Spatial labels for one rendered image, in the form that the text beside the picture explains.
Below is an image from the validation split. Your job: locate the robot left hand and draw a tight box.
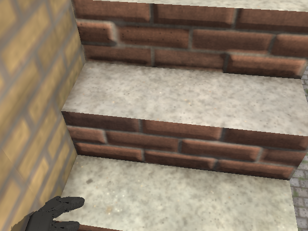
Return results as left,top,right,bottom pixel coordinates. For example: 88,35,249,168
25,195,91,231

